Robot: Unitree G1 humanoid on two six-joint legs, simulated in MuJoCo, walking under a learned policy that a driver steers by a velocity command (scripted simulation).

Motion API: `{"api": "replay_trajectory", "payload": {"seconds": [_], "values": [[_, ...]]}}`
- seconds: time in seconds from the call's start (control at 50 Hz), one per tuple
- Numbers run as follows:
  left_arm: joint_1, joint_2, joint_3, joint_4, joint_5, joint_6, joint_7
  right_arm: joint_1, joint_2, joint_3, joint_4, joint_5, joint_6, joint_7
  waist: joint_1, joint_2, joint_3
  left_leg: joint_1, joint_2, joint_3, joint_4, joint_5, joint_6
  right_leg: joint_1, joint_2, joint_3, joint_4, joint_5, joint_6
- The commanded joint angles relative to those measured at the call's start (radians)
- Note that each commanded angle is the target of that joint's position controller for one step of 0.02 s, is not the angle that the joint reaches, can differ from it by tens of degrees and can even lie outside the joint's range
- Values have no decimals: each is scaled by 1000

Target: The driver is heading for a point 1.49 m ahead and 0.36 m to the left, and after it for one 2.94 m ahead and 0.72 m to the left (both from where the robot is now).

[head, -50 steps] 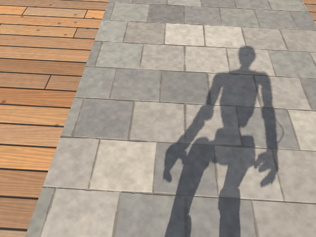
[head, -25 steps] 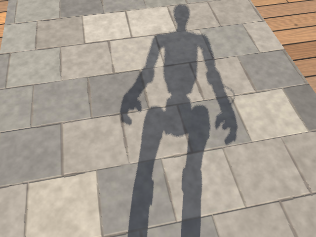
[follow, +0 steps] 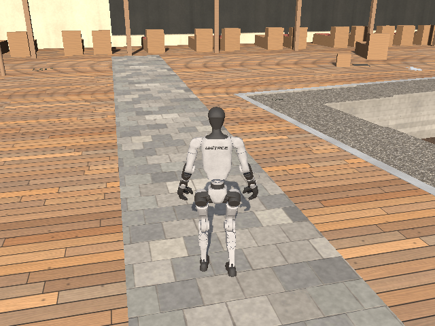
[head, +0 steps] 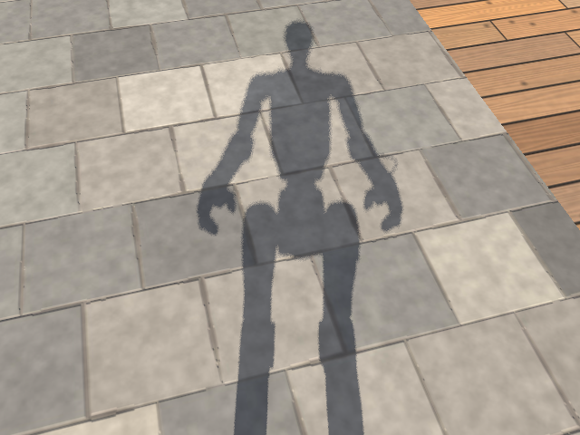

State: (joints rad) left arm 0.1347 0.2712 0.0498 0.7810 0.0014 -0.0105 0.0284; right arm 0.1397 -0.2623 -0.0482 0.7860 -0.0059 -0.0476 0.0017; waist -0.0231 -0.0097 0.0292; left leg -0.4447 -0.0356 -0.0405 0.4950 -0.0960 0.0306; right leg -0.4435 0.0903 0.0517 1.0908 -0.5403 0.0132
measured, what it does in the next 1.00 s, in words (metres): steps on the spot, turning left: right foot, then left foot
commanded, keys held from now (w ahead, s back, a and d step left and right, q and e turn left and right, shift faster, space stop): q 0.66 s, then no key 0.16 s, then w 0.10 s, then w+e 0.04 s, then e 0.04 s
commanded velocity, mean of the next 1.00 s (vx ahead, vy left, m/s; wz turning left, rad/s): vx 0.04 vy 0.00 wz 0.43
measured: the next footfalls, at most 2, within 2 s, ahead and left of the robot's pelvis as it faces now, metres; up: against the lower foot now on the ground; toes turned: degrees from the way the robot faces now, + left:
right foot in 0.20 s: +0.08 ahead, -0.14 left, +0.00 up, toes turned +11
left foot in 0.66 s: +0.01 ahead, +0.11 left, +0.00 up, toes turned +27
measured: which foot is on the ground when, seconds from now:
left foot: down 0.00-0.22, up 0.24-0.64, down 0.66-1.00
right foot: up 0.00-0.18, down 0.20-0.66, up 0.68-1.00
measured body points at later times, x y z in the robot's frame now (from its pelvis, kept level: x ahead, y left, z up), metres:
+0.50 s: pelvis +0.02 -0.04 +0.01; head +0.06 -0.05 +0.46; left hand +0.06 +0.26 -0.08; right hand +0.25 -0.26 -0.10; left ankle -0.01 +0.11 -0.66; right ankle +0.04 -0.14 -0.73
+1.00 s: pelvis +0.02 +0.01 +0.01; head +0.03 +0.03 +0.46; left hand +0.00 +0.32 -0.09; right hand +0.28 -0.15 -0.07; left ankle -0.03 +0.10 -0.73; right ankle +0.10 -0.11 -0.69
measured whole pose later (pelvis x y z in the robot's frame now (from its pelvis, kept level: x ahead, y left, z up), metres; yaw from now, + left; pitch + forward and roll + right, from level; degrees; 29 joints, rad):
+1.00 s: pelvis +0.02 +0.01 +0.01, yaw +29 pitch +2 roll +0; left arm 0.21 0.29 0.07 0.74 -0.01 -0.01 0.00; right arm 0.20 -0.26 -0.05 0.66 0.00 -0.01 0.00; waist 0.00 -0.02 -0.02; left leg -0.23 -0.04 -0.02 0.41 -0.22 0.06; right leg -0.44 -0.05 0.00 0.78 -0.33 0.03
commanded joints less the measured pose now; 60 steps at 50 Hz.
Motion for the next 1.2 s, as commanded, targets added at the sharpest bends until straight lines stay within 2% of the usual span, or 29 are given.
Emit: {"api": "replay_trajectory", "payload": {"seconds": [0.02,0.1,0.18,0.2,0.22,0.24,0.26,0.28,0.32,0.4,0.48,0.58,0.64,0.66,0.68,0.7,0.72,0.76,0.78,0.82,0.86,0.92,1.02,1.1,1.12,1.14,1.16,1.18,1.2], "values": [[45,81,27,-65,-1,26,13,-39,-173,-49,-93,6,33,-19,38,102,-115,140,221,-335,-218,-49,184,-80,-62,10,-76,47,17],[68,59,20,-59,-8,9,16,-4,-183,-67,-110,8,53,-36,22,190,-172,134,175,-321,-218,-82,168,63,-27,-8,-324,145,27],[133,81,34,-45,-12,-4,3,-13,-182,-72,-135,25,70,-46,56,195,-172,98,151,-364,-189,-198,121,206,-21,-28,-601,289,-8],[162,110,46,-41,-5,-4,3,2,-165,-68,-138,28,74,-49,64,168,-163,24,113,-340,-149,-275,79,293,-75,-1,-673,304,-36],[202,184,64,-49,19,-1,9,13,-114,-55,-150,22,74,-46,63,11,-160,-131,35,-245,64,-398,21,392,-292,196,-761,226,-110],[135,251,80,-64,59,4,2,-18,-100,-57,-199,26,58,-38,31,-302,-94,-284,-95,-70,310,-483,-16,282,-486,478,-863,307,-248],[65,190,62,-107,72,-9,6,8,-176,-80,-176,11,48,-34,16,-209,-87,-260,-28,-132,515,-455,-39,244,-496,454,-852,394,-283],[-5,138,50,-126,53,-17,12,60,-198,-93,-143,18,55,-32,-20,-130,-85,-254,-29,-124,601,-392,-45,239,-438,335,-817,465,-237],[-42,109,39,-139,15,-25,15,119,-164,-88,-105,11,80,-40,-26,-89,-72,-265,-12,-98,720,-298,-83,265,-361,184,-781,557,-187],[53,117,40,-125,18,-8,32,18,-112,-65,-176,29,87,-29,42,-125,-54,-306,26,-28,664,-221,-136,352,-339,60,-778,656,-219],[91,175,64,-122,12,8,34,-38,-85,-45,-235,24,87,-5,78,-154,-87,-216,70,20,461,-261,-144,411,-387,24,-761,686,-239],[65,209,83,-128,-9,7,9,-30,-107,-55,-262,30,96,19,71,-181,-94,-26,53,106,239,-277,-83,360,-418,-29,-719,723,-223],[55,190,82,-113,-36,2,2,53,-114,-71,-240,29,99,24,15,-149,-114,182,7,133,-63,-72,-5,305,-386,-100,-576,664,-134],[108,149,71,-96,-20,-3,-3,105,-173,-93,-231,27,97,12,8,-30,-154,371,57,29,-114,143,37,173,-331,-177,-418,536,-55],[79,58,34,-155,44,-8,-11,133,-296,-114,-258,11,89,-8,27,306,-183,589,358,-360,-63,641,169,-177,-203,-228,-72,-81,44],[17,107,47,-172,29,-12,-8,139,-276,-100,-266,-16,66,2,-32,266,-252,508,477,-461,-83,689,359,-261,-130,-67,103,-190,70],[-17,158,60,-167,-2,-5,-4,117,-233,-84,-255,-20,49,10,-41,177,-214,460,412,-352,-99,599,335,-259,-152,-21,165,-118,65],[-1,156,64,-137,1,9,9,16,-170,-64,-245,8,44,1,11,121,-147,386,293,-226,-104,421,220,-255,-173,-5,105,31,56],[17,159,67,-131,8,16,13,-19,-162,-57,-245,15,47,-2,32,131,-134,326,270,-192,-111,433,207,-206,-165,-12,93,88,63],[60,137,61,-114,4,20,9,-37,-150,-47,-240,1,47,-9,55,134,-154,282,247,-156,-126,430,208,-122,-147,-24,62,160,71],[63,114,49,-111,-2,16,0,2,-145,-46,-219,7,44,-14,32,142,-163,298,227,-164,-184,80,205,-108,-151,-40,-75,207,65],[-16,110,38,-142,-12,-3,-17,49,-172,-51,-193,10,36,-16,-15,189,-80,288,254,-271,-283,-358,210,-125,-148,-42,-249,216,35],[-18,93,26,-138,-11,-33,-34,67,-169,-46,-159,-2,15,-5,-30,129,-24,284,275,-223,-267,-231,205,-43,-146,-61,-405,189,-11],[58,100,27,-133,-5,-30,-41,20,-161,-41,-152,14,26,-7,38,104,-69,232,232,-123,-127,-20,146,176,-94,-107,-598,344,-47],[76,132,35,-143,0,-27,-38,33,-146,-37,-150,10,27,-13,41,76,-86,210,202,-91,-59,-38,98,233,-126,-48,-624,452,-66],[98,206,50,-160,2,-24,-30,42,-109,-28,-167,-13,24,-17,17,-79,-113,133,110,13,127,-118,22,306,-260,128,-644,716,-116],[120,255,65,-159,-5,-17,-31,34,-89,-24,-196,-27,19,-27,12,-268,-119,-32,-19,106,292,-340,-56,367,-379,338,-693,724,-273],[192,214,57,-158,-1,-21,-33,-31,-128,-31,-213,-16,20,-31,91,-270,-115,-175,-21,35,476,-584,-78,428,-443,475,-763,709,-364],[195,202,51,-154,3,-29,-32,-27,-152,-41,-212,2,24,-28,82,-203,-105,-235,3,-11,601,-581,-78,445,-437,457,-757,705,-357]]}}
Keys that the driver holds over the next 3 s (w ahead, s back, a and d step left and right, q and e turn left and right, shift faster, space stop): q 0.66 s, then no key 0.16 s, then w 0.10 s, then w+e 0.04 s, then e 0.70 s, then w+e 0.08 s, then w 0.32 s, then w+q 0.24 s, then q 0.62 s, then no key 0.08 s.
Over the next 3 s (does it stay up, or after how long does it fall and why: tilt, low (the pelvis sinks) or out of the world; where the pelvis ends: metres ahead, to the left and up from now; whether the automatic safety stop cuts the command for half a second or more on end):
stays up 0.48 0.00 0.00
